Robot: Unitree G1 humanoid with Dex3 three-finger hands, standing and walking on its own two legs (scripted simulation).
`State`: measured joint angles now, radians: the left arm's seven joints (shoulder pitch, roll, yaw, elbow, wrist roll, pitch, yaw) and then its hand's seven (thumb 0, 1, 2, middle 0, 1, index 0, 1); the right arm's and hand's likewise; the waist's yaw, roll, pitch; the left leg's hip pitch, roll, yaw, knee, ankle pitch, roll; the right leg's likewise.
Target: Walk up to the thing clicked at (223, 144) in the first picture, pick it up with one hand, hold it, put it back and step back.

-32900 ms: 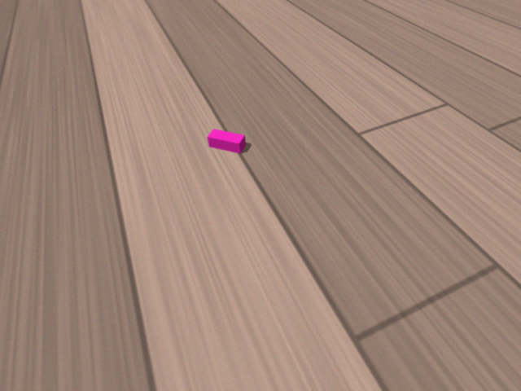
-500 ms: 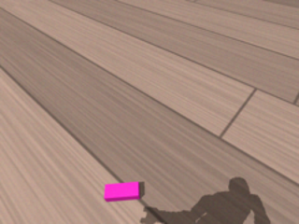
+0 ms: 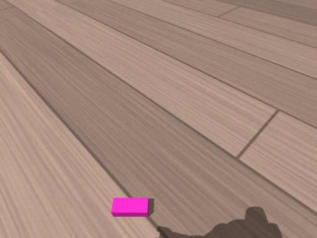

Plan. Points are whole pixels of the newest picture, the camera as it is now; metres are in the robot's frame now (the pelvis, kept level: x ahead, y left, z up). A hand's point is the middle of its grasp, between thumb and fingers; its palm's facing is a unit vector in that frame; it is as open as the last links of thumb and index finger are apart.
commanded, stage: walk up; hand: left
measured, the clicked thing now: (130, 207) +0.46 +0.23 -0.74
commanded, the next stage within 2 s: none
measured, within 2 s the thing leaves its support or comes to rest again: neither
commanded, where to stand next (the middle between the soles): +0.07 -0.01 m, yaw -1 degrees
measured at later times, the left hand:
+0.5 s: hand out of the picture +0.05 +0.26 -0.15, palm faces +0.10 -0.92 -0.37, open 7.4 cm
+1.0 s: hand out of the picture +0.13 +0.29 -0.18, palm faces -0.05 -0.92 -0.38, open 7.4 cm
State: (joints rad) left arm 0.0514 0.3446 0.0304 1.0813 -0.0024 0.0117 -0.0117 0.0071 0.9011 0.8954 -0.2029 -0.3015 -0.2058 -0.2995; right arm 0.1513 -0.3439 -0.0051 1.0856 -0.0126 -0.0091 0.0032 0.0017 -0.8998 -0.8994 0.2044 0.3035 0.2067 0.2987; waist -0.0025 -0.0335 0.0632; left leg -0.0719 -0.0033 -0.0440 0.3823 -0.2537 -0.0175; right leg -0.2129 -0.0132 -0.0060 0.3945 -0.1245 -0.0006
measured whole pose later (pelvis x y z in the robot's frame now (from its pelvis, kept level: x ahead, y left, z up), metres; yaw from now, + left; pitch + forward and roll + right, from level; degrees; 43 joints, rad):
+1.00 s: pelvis +0.04 +0.01 -0.03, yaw -2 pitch -2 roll +0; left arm 0.19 0.43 0.07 0.88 0.00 0.06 -0.02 0.00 0.90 0.90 -0.20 -0.30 -0.20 -0.30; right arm 0.09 -0.38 -0.04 0.83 -0.04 0.01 -0.01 0.00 -0.89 -0.90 0.21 0.30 0.21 0.30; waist 0.01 -0.04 0.14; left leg -0.46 0.09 0.06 0.67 -0.17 0.00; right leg -0.28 0.00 0.07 0.84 -0.56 0.00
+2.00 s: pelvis +0.03 +0.02 -0.03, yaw +5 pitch -3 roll +0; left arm 0.18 0.40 0.06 0.85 0.05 0.01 0.01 0.01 0.90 0.90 -0.21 -0.30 -0.21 -0.30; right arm 0.30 -0.42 -0.05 0.93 -0.01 0.04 0.03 0.00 -0.90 -0.90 0.20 0.30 0.21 0.30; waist 0.02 0.03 0.11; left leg -0.24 0.00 -0.03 0.69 -0.43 -0.02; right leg -0.43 -0.12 -0.06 0.69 -0.22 -0.01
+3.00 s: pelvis -0.03 +0.01 -0.02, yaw -1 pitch -4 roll -2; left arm 0.30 0.38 0.05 0.95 0.04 -0.04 -0.02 0.01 0.90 0.90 -0.20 -0.30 -0.21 -0.30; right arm 0.26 -0.42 -0.08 0.89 -0.05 0.04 0.04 0.00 -0.90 -0.90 0.21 0.30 0.21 0.30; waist -0.01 0.05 0.07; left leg -0.36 0.03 -0.02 0.86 -0.45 0.04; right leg -0.11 0.05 0.01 0.54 -0.36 -0.02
